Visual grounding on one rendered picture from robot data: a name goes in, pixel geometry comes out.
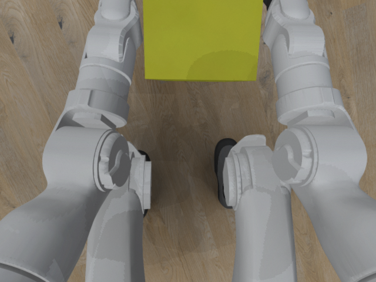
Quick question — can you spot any left robot thigh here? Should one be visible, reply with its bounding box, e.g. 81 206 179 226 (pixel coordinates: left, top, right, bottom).
85 152 152 282

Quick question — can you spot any left robot forearm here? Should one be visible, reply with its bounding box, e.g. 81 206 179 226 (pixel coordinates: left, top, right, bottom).
42 0 143 172

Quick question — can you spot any right robot forearm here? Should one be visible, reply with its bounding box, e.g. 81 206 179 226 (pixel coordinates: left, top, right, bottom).
263 0 366 149

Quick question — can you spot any robot left upper arm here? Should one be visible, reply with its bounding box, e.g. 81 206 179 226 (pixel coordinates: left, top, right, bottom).
0 126 132 282

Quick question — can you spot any robot right upper arm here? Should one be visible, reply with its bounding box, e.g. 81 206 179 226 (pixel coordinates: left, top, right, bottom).
271 125 376 282

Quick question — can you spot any carton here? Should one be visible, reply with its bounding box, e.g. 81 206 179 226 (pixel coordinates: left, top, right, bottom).
143 0 263 82

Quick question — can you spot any robot right shin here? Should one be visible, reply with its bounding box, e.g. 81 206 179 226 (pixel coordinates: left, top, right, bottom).
227 135 291 194

